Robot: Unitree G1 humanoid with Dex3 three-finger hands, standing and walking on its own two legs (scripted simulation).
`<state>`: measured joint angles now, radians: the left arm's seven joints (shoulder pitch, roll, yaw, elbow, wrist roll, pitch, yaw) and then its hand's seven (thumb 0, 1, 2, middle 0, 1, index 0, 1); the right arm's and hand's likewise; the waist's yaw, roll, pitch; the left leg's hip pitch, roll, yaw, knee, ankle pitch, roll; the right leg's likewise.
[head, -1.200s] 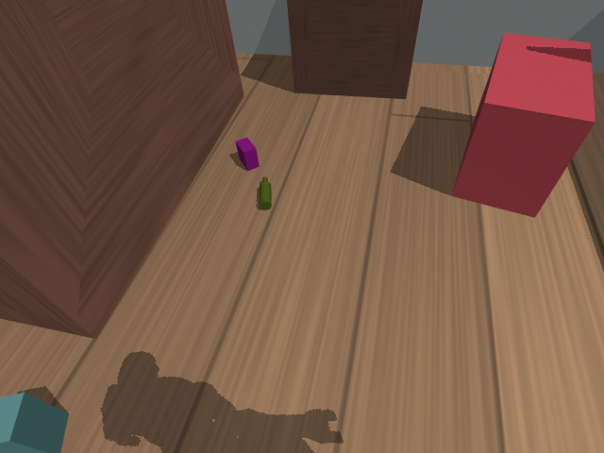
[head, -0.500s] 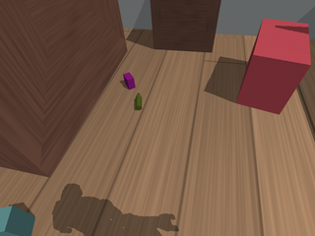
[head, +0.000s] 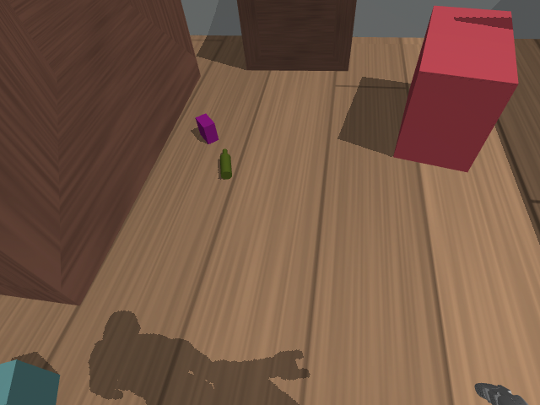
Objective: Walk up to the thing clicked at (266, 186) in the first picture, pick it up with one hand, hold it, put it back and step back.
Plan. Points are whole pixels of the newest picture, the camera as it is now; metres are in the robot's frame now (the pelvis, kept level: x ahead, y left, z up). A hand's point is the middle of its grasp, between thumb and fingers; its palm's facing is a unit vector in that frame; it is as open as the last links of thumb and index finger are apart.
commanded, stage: walk up
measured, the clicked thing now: (225, 162) +1.32 +0.35 -0.75
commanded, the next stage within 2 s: none
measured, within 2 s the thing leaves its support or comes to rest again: neither
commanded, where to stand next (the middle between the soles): +0.05 +0.00 m, yaw -111 degrees
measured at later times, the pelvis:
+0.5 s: pelvis -0.01 +0.07 -0.01, yaw -30 degrees
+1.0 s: pelvis +0.05 +0.05 -0.02, yaw -57 degrees
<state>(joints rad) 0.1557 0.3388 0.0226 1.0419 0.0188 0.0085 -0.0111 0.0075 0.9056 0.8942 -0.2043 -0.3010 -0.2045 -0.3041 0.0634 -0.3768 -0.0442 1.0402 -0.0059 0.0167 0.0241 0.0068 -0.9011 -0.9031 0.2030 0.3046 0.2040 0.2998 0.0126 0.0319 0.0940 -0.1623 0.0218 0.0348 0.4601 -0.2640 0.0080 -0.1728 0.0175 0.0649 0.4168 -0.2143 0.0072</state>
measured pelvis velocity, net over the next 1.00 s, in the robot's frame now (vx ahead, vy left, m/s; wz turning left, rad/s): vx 0.05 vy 0.05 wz -0.99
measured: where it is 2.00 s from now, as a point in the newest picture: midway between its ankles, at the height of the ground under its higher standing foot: outside the picture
